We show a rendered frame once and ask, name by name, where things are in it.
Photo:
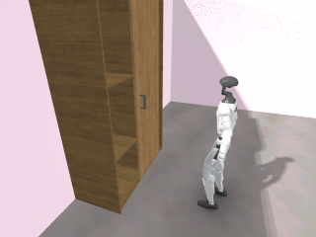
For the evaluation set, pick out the robot right shin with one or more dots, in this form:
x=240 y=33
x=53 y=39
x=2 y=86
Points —
x=218 y=180

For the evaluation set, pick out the left robot hand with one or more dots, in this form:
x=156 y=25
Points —
x=218 y=165

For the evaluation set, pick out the robot left thigh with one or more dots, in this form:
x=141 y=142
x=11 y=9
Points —
x=208 y=164

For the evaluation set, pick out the robot left forearm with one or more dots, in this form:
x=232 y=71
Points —
x=225 y=142

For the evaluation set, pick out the robot left upper arm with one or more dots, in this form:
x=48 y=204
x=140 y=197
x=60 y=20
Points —
x=225 y=114

